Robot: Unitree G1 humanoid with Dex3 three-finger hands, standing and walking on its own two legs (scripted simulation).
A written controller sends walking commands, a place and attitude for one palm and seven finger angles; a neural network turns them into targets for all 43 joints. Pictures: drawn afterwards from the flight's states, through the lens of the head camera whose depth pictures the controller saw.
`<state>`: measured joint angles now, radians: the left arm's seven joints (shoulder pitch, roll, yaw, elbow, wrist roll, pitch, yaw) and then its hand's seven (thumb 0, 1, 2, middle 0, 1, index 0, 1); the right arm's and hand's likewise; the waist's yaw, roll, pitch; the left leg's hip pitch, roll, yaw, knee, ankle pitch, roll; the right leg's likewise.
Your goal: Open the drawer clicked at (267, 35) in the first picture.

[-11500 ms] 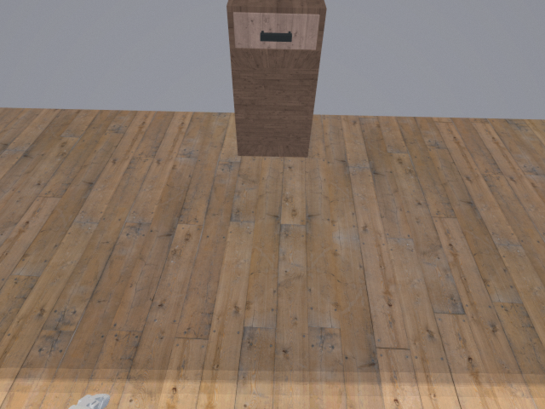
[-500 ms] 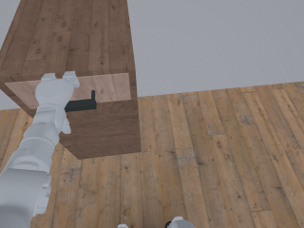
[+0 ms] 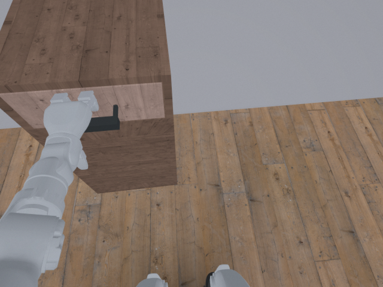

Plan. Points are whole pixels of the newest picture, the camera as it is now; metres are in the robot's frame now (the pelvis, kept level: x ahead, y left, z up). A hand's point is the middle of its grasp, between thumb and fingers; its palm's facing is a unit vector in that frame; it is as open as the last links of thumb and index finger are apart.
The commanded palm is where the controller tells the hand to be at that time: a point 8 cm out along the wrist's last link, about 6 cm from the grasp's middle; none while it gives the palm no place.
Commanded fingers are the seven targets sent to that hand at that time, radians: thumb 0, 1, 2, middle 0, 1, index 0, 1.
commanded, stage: lower the fingers behind the handle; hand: left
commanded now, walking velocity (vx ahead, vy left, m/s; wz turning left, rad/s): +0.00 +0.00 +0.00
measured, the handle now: (91, 117) +0.51 +0.23 -0.04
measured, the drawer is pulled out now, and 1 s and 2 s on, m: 0.00 0.00 0.00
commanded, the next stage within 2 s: close the thumb around the handle in 1.14 s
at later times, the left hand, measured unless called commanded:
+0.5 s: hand (85, 138) +0.46 +0.24 -0.04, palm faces -0.08 -0.02 -1.00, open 13.8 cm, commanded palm +0.45 +0.23 +0.01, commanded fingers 0.00 -0.50 0.30 -0.30 -1.20 -0.30 -1.20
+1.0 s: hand (87, 139) +0.46 +0.24 -0.06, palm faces -0.08 -0.02 -1.00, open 13.8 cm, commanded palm +0.45 +0.23 -0.01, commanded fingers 0.00 -0.50 0.30 -0.30 -1.20 -0.30 -1.20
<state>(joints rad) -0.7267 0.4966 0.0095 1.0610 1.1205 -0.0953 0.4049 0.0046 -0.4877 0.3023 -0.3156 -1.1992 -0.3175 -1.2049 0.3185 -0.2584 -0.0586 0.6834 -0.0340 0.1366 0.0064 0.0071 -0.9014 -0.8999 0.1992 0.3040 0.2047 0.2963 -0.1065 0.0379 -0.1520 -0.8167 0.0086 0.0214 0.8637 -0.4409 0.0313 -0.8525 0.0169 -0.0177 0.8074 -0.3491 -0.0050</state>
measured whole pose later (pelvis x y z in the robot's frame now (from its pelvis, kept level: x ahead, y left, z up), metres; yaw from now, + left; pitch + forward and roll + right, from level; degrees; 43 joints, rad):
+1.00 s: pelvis -0.02 +0.00 -0.03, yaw -1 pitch +27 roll -2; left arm -0.79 0.53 0.03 1.10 1.13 -0.09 0.43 0.00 -0.49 0.30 -0.31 -1.20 -0.32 -1.20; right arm 0.31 -0.26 -0.03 0.68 -0.04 0.11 0.00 0.01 -0.90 -0.90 0.20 0.30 0.21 0.30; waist -0.14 0.05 -0.17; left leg -1.04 0.02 0.02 1.06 -0.50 0.04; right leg -1.07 0.02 -0.02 0.99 -0.39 0.00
